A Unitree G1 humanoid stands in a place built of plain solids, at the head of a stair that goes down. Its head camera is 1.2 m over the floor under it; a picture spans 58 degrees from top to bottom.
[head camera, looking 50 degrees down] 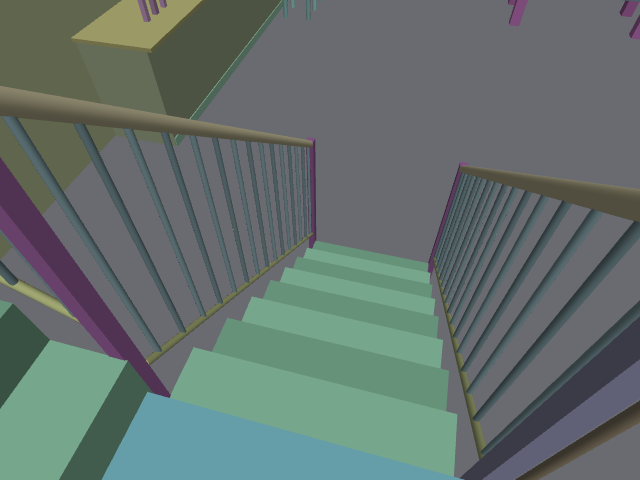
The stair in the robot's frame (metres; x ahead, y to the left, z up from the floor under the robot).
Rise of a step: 0.18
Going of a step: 0.22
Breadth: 0.89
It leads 15 degrees to the right of straight ahead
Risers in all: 9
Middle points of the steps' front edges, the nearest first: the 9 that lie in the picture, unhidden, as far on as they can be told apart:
0.35 0.06 0.00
0.56 0.00 -0.17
0.78 -0.05 -0.35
1.00 -0.11 -0.53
1.21 -0.17 -0.71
1.43 -0.22 -0.88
1.65 -0.28 -1.06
1.86 -0.34 -1.24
2.08 -0.39 -1.41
